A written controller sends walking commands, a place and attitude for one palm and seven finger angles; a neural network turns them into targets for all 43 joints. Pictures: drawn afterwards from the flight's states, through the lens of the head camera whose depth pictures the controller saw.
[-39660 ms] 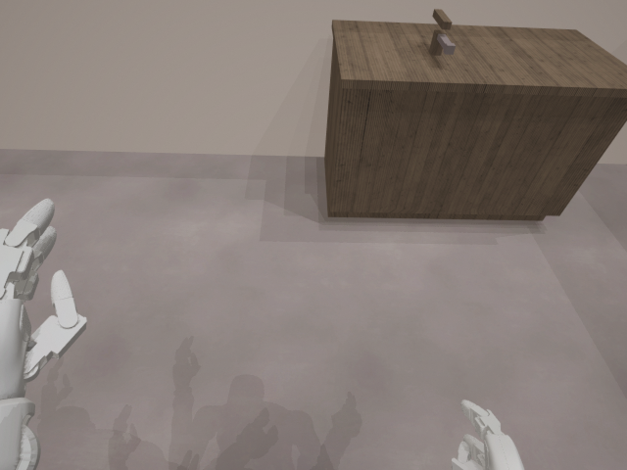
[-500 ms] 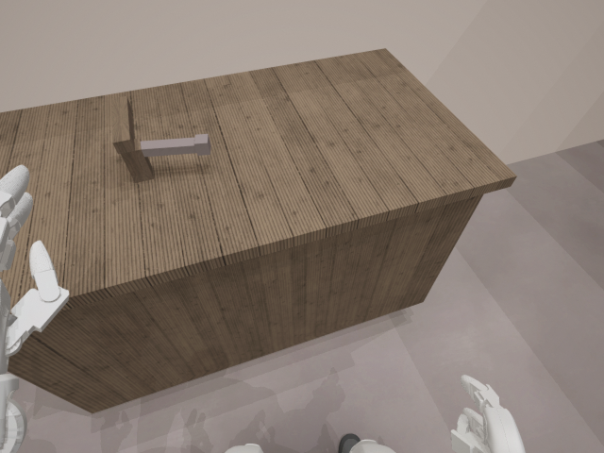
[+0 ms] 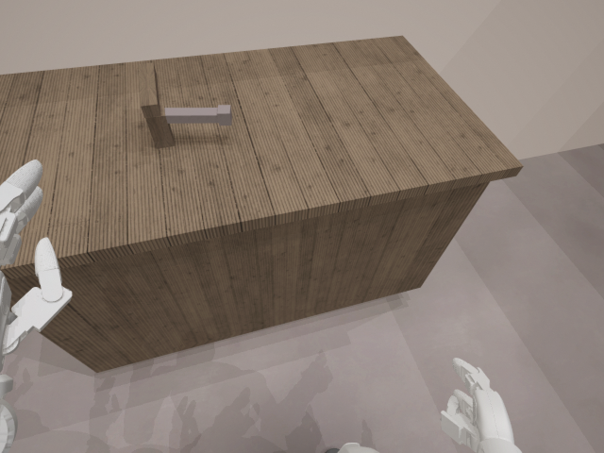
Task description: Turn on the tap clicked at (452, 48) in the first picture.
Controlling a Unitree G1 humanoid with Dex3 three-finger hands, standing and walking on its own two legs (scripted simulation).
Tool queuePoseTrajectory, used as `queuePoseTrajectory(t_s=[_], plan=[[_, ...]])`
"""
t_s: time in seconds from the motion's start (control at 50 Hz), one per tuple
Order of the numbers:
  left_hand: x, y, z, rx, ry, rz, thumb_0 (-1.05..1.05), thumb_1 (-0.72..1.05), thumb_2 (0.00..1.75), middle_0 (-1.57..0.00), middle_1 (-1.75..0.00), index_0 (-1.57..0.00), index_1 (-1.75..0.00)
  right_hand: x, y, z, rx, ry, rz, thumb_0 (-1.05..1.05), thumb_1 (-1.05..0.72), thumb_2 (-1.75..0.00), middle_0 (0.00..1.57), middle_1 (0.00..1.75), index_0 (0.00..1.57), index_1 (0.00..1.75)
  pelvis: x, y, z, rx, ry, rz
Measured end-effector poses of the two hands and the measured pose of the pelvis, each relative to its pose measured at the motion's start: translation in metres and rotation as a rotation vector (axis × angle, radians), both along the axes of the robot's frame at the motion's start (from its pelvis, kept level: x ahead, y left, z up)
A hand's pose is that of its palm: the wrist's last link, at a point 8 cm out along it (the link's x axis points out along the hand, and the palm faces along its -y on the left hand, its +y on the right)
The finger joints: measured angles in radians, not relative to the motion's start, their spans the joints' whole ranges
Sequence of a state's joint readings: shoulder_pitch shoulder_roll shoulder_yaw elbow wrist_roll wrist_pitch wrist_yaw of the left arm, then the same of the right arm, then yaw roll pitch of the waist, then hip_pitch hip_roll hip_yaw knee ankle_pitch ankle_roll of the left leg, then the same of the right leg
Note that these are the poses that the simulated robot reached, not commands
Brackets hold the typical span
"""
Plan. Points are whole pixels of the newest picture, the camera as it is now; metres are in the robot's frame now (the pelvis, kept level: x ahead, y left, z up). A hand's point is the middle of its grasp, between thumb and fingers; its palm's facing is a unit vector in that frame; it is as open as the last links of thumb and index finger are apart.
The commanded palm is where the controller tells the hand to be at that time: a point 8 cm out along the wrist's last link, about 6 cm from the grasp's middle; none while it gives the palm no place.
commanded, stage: step back with the hand held close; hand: left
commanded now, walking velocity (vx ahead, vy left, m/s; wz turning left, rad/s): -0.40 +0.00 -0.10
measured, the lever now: (224, 115) +0.69 +0.18 +0.02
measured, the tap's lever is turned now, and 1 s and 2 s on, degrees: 78 78 78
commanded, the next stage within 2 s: stop stepping back and stand still in 0.20 s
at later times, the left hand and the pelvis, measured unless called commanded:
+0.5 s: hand (110, 452) +0.12 +0.14 +0.18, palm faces +0.19 -0.84 -0.51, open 7.4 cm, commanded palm +0.07 +0.20 +0.19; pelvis -0.12 -0.06 +0.02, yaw -8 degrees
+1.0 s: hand out of the picture +0.04 +0.21 +0.17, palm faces +0.47 -0.82 -0.33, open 7.4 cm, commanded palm -0.01 +0.24 +0.19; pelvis -0.19 -0.03 +0.00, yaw -2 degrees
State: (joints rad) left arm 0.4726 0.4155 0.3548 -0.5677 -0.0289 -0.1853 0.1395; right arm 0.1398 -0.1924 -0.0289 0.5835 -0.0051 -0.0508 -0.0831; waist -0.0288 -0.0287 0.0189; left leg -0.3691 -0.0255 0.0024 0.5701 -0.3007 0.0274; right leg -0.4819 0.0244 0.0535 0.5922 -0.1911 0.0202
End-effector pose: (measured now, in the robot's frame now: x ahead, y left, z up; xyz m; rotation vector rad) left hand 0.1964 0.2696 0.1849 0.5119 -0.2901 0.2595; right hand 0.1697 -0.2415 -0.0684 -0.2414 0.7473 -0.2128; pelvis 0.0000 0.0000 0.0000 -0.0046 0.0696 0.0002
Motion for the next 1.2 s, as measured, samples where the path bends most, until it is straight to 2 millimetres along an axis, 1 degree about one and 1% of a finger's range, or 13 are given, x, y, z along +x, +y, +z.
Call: queuePoseTrajectory(t_s=[0.06, 0.12, 0.26, 0.34, 0.44, 0.56, 0.66, 0.76, 0.88, 0.96, 1.02, 1.12, 1.2], plan=[[-0.015, 0.014, 0.003, 0.008, 0.026, 0.048, 0.02, 0.89, 0.89, -0.22, -0.3, -0.22, -0.3, -0.01, 0.01, 0.008, 0.009, -0.016, 0.023, 0.01, -0.91, -0.89, 0.2, 0.3, 0.2, 0.3, -0.011, -0.001, 0.006, -0.006, 0.001, -0.02], [-0.03, 0.015, 0.006, -0.038, 0.029, 0.086, 0.02, 0.89, 0.9, -0.21, -0.3, -0.21, -0.3, -0.022, 0.017, 0.012, 0.037, -0.033, 0.043, 0.01, -0.91, -0.89, 0.2, 0.3, 0.2, 0.3, -0.021, -0.002, 0.012, -0.017, -0.004, -0.047], [-0.046, -0.025, 0.0, -0.138, 0.041, 0.047, 0.02, 0.9, 0.9, -0.21, -0.3, -0.21, -0.3, -0.057, 0.011, 0.009, 0.082, -0.056, 0.056, 0.01, -0.9, -0.89, 0.2, 0.3, 0.21, 0.3, -0.062, -0.018, 0.014, -0.005, -0.012, -0.087], [-0.06, -0.057, 0.001, -0.069, 0.053, -0.023, 0.02, 0.9, 0.9, -0.21, -0.3, -0.21, -0.3, -0.084, -0.011, -0.001, 0.109, -0.074, 0.032, 0.01, -0.9, -0.89, 0.2, 0.3, 0.21, 0.3, -0.092, -0.038, 0.004, 0.015, -0.003, -0.11], [-0.093, -0.083, 0.014, 0.015, 0.115, -0.082, 0.02, 0.89, 0.9, -0.21, -0.3, -0.21, -0.3, -0.138, -0.051, -0.002, 0.112, -0.005, -0.065, 0.01, -0.91, -0.89, 0.2, 0.3, 0.21, 0.3, -0.116, -0.051, 0.015, 0.036, 0.005, -0.141], [-0.123, -0.073, 0.011, 0.025, 0.141, -0.003, 0.02, 0.89, 0.89, -0.22, -0.3, -0.22, -0.3, -0.2, -0.095, -0.006, 0.054, 0.048, -0.164, 0.01, -0.91, -0.89, 0.2, 0.3, 0.2, 0.3, -0.132, -0.057, 0.017, 0.054, -0.006, -0.111], [-0.145, -0.059, -0.001, -0.062, 0.117, 0.073, 0.02, 0.89, 0.89, -0.21, -0.3, -0.22, -0.3, -0.232, -0.107, -0.011, 0.012, 0.091, -0.17, 0.02, -0.91, -0.9, 0.2, 0.3, 0.2, 0.3, -0.151, -0.054, 0.015, 0.047, -0.034, -0.066], [-0.177, -0.054, -0.002, -0.089, 0.069, 0.051, 0.02, 0.89, 0.9, -0.21, -0.3, -0.21, -0.3, -0.241, -0.092, -0.011, -0.008, 0.055, -0.129, 0.02, -0.91, -0.9, 0.2, 0.3, 0.2, 0.3, -0.172, -0.041, 0.007, 0.017, -0.062, -0.04], [-0.205, -0.035, 0.007, -0.052, 0.013, 0.098, 0.02, 0.89, 0.9, -0.21, -0.3, -0.21, -0.3, -0.235, -0.05, -0.012, 0.054, -0.03, -0.086, 0.02, -0.91, -0.9, 0.2, 0.3, 0.2, 0.3, -0.183, -0.035, 0.003, 0.021, -0.096, -0.059], [-0.204, -0.024, 0.005, -0.085, -0.032, 0.162, 0.02, 0.89, 0.9, -0.21, -0.3, -0.21, -0.3, -0.226, -0.024, -0.021, 0.105, -0.044, -0.029, 0.02, -0.91, -0.9, 0.2, 0.3, 0.2, 0.3, -0.185, -0.036, 0.0, 0.012, -0.105, -0.047], [-0.198, -0.024, -0.004, -0.142, -0.034, 0.158, 0.02, 0.89, 0.9, -0.21, -0.3, -0.21, -0.3, -0.221, -0.013, -0.024, 0.118, -0.031, 0.013, 0.02, -0.91, -0.89, 0.2, 0.3, 0.2, 0.3, -0.187, -0.033, -0.002, 0.001, -0.105, -0.037], [-0.187, -0.029, -0.014, -0.169, -0.014, 0.075, 0.02, 0.89, 0.9, -0.21, -0.3, -0.21, -0.3, -0.215, -0.008, -0.018, 0.09, -0.032, 0.027, 0.02, -0.91, -0.89, 0.2, 0.3, 0.21, 0.3, -0.188, -0.024, -0.006, 0.013, -0.116, -0.047], [-0.179, -0.029, -0.006, -0.1, 0.012, 0.065, 0.02, 0.89, 0.9, -0.21, -0.3, -0.21, -0.3, -0.214, -0.01, -0.01, 0.095, -0.047, -0.011, 0.02, -0.91, -0.89, 0.2, 0.3, 0.21, 0.3, -0.177, -0.027, 0.0, 0.031, -0.106, -0.057]])
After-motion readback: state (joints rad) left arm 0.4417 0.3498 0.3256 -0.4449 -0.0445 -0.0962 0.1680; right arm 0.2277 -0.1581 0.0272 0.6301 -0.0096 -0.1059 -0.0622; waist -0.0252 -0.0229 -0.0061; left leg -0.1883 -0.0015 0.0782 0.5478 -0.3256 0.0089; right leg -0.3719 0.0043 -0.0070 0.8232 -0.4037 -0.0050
